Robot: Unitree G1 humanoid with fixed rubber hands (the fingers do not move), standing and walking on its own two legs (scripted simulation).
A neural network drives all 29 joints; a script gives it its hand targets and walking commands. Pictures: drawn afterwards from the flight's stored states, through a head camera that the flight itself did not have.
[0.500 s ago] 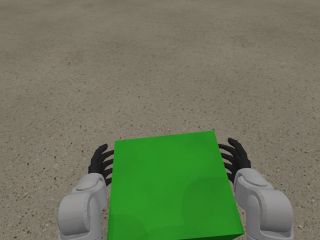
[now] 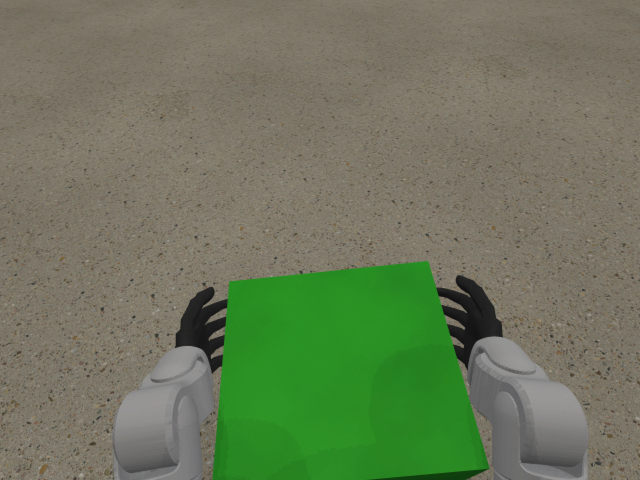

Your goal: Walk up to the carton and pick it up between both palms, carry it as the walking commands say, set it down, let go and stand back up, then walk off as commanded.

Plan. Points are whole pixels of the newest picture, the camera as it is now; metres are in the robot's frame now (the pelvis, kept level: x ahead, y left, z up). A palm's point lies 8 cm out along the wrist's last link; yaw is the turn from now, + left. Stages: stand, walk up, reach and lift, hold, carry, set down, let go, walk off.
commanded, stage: carry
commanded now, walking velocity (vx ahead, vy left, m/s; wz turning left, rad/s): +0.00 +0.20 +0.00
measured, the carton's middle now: (341, 394) +0.21 -0.01 +0.02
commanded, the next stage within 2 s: none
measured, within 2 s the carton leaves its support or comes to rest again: neither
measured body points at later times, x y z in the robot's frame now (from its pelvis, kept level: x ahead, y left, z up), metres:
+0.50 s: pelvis -0.06 +0.13 +0.00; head -0.07 +0.12 +0.45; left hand +0.18 +0.29 +0.08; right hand +0.18 -0.03 +0.08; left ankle -0.02 +0.21 -0.69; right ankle -0.07 +0.02 -0.73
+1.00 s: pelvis -0.12 +0.27 -0.01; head -0.12 +0.25 +0.44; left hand +0.12 +0.42 +0.08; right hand +0.12 +0.11 +0.07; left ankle -0.06 +0.32 -0.71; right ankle -0.14 +0.17 -0.73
